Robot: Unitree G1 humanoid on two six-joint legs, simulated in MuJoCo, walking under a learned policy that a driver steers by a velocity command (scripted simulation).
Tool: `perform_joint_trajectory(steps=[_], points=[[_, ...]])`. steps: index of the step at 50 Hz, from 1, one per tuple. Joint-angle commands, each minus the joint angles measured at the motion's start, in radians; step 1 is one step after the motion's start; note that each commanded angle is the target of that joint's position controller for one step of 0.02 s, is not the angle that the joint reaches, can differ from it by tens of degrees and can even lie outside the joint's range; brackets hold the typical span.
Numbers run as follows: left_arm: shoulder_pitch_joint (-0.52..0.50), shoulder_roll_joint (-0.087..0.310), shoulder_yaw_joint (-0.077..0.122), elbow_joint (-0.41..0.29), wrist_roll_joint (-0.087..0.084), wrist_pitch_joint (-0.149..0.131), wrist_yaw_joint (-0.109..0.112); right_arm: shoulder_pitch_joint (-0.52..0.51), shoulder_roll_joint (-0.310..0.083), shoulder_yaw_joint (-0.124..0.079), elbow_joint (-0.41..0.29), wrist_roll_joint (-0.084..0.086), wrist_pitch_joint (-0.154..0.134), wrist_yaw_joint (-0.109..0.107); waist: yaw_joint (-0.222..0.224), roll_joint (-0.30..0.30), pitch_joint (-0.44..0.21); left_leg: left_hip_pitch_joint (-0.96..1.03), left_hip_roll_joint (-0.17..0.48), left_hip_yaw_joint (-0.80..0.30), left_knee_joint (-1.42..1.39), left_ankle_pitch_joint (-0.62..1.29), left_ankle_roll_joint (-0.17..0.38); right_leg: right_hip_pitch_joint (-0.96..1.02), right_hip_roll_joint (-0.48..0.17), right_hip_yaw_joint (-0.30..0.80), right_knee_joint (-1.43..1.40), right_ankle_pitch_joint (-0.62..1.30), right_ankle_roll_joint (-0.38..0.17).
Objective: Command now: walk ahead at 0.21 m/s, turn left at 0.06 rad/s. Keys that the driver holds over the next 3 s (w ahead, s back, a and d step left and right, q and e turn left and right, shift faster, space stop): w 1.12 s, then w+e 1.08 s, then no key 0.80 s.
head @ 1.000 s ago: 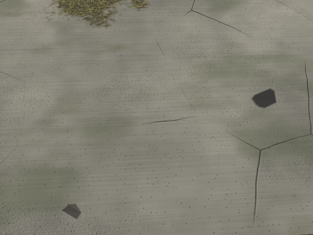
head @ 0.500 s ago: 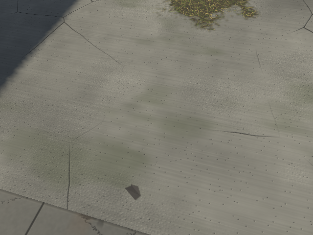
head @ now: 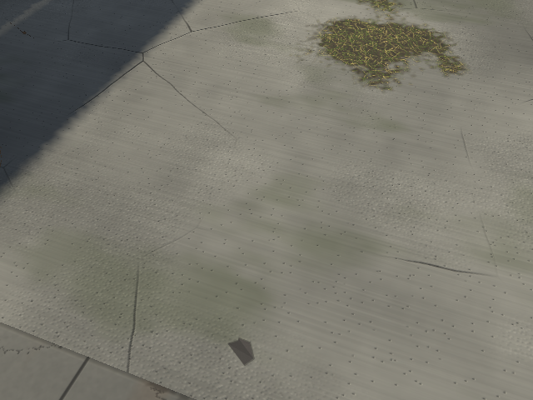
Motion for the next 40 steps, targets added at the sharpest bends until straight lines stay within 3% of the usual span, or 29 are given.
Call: perform_joint_trajectory(steps=[1,2,3,5,8,10,13,15,16,17,18,19,20,21,22,24,26,31,35,38,40], points=[[0.200,0.190,0.048,0.024,-0.016,-0.034,-0.001,-0.166,-0.093,-0.025,-0.112,-0.001,-0.021,0.014,0.091,-0.198,0.132,-0.416,-0.001,-0.013,0.128,-0.222,0.027,0.142,-0.233,0.415,-0.337,-0.484,-0.173],[0.210,0.196,0.053,0.037,-0.005,-0.039,-0.005,-0.201,-0.109,-0.031,-0.133,-0.018,-0.033,0.018,0.097,-0.234,0.182,-0.477,0.012,0.027,0.264,-0.175,0.020,0.126,-0.352,0.552,-0.425,-0.483,-0.228],[0.181,0.168,0.048,0.033,0.001,-0.046,-0.007,-0.185,-0.130,-0.039,-0.127,-0.019,-0.043,0.023,0.067,-0.162,0.187,-0.493,0.052,-0.016,0.355,-0.148,0.018,0.110,-0.359,0.548,-0.442,-0.430,-0.242],[0.106,0.151,0.045,0.013,-0.010,-0.064,-0.008,-0.101,-0.127,-0.045,-0.092,-0.018,-0.059,0.041,0.008,-0.105,0.131,-0.467,0.086,-0.019,0.391,-0.080,0.011,0.143,-0.298,0.428,-0.437,-0.289,-0.209],[0.111,0.124,0.041,0.030,-0.017,-0.089,-0.011,-0.119,-0.093,-0.040,-0.084,-0.022,-0.065,0.058,0.014,-0.108,0.090,-0.397,0.086,0.045,0.313,0.014,-0.011,0.147,-0.208,0.238,-0.408,-0.045,-0.171],[0.142,0.126,0.043,0.050,-0.016,-0.096,-0.013,-0.164,-0.077,-0.034,-0.102,-0.021,-0.063,0.062,0.032,-0.122,0.088,-0.358,0.087,0.065,0.229,0.044,-0.023,0.130,-0.200,0.192,-0.393,0.011,-0.171],[0.150,0.154,0.051,0.061,-0.011,-0.098,-0.019,-0.180,-0.090,-0.035,-0.115,-0.015,-0.060,0.057,0.032,-0.134,0.092,-0.245,0.081,0.087,0.118,0.044,-0.019,0.070,-0.219,0.167,-0.358,0.072,-0.170],[0.122,0.170,0.056,0.061,-0.017,-0.095,-0.022,-0.099,-0.101,-0.043,-0.093,-0.015,-0.064,0.049,-0.017,-0.115,0.082,-0.091,0.058,0.110,0.038,0.100,-0.005,-0.002,-0.225,0.147,-0.294,0.128,-0.153],[0.113,0.166,0.054,0.061,-0.018,-0.094,-0.023,-0.008,-0.117,-0.053,-0.058,-0.019,-0.070,0.041,-0.057,-0.082,0.057,0.038,0.033,0.116,0.003,0.103,0.003,-0.051,-0.199,0.118,-0.202,0.203,-0.135],[0.110,0.140,0.045,0.059,-0.015,-0.095,-0.025,0.138,-0.156,-0.071,-0.009,-0.026,-0.081,0.030,-0.116,-0.013,-0.014,0.216,0.053,0.067,-0.034,0.059,0.022,-0.114,-0.143,0.058,-0.005,0.284,-0.112],[0.090,0.061,0.021,0.007,-0.032,-0.098,-0.032,0.299,-0.268,-0.099,0.011,-0.044,-0.092,0.016,-0.178,0.215,-0.124,0.408,0.326,-0.322,-0.194,-0.253,0.103,-0.320,-0.027,-0.050,0.359,0.124,-0.050],[0.082,0.080,0.029,-0.013,-0.023,-0.098,-0.029,0.354,-0.319,-0.111,0.043,-0.023,-0.086,0.016,-0.160,0.305,-0.134,0.395,0.453,-0.689,-0.366,-0.439,0.170,-0.483,0.073,0.008,0.582,-0.199,-0.058],[0.062,0.118,0.040,-0.010,-0.015,-0.093,-0.028,0.235,-0.257,-0.094,0.016,-0.018,-0.082,0.017,-0.098,0.166,-0.026,0.297,0.443,-0.602,-0.349,-0.457,0.169,-0.533,-0.008,0.086,0.683,-0.144,-0.087],[0.038,0.113,0.039,-0.006,-0.017,-0.098,-0.039,0.144,-0.185,-0.076,-0.010,-0.016,-0.088,0.022,-0.064,0.084,0.033,0.202,0.399,-0.491,-0.343,-0.325,0.159,-0.520,-0.047,0.088,0.678,-0.045,-0.095],[0.035,0.091,0.036,-0.001,-0.021,-0.100,-0.045,0.099,-0.150,-0.065,-0.017,-0.014,-0.095,0.023,-0.033,0.063,0.049,0.143,0.351,-0.385,-0.361,-0.189,0.135,-0.483,-0.078,0.077,0.631,0.020,-0.092],[0.048,0.071,0.031,0.013,0.001,-0.084,-0.052,0.099,-0.114,-0.051,-0.004,-0.012,-0.112,0.020,-0.008,0.077,0.039,0.101,0.294,-0.252,-0.376,0.041,0.118,-0.419,-0.100,0.053,0.587,0.077,-0.066],[0.009,0.062,0.030,0.002,0.003,-0.072,-0.060,0.156,-0.109,-0.048,0.028,-0.005,-0.125,0.017,-0.004,0.066,0.040,0.126,0.277,-0.179,-0.379,0.226,0.129,-0.451,-0.100,0.029,0.571,0.116,-0.045],[-0.204,0.041,0.016,-0.073,0.004,-0.066,-0.067,0.242,-0.099,-0.039,0.078,0.002,-0.127,0.013,-0.034,0.050,0.084,0.159,0.245,-0.065,-0.387,0.445,0.139,-0.545,-0.097,-0.027,0.380,0.242,0.000],[-0.331,0.027,0.001,-0.118,-0.006,-0.070,-0.065,0.284,-0.111,-0.038,0.107,0.000,-0.128,0.008,-0.060,0.067,0.099,0.169,0.241,-0.020,-0.383,0.543,0.129,-0.449,-0.055,-0.073,0.164,0.325,-0.015],[-0.343,0.047,0.006,-0.133,-0.007,-0.075,-0.056,0.292,-0.123,-0.039,0.129,-0.004,-0.124,0.001,-0.047,0.066,0.100,0.252,0.276,-0.016,-0.339,0.676,0.119,-0.402,-0.031,-0.076,0.091,0.294,-0.059],[-0.250,0.069,0.018,-0.108,-0.006,-0.081,-0.044,0.266,-0.141,-0.044,0.133,-0.009,-0.120,-0.005,0.003,0.081,0.043,0.298,0.278,0.007,-0.202,0.949,0.096,-0.275,0.019,-0.091,0.065,0.215,-0.097]])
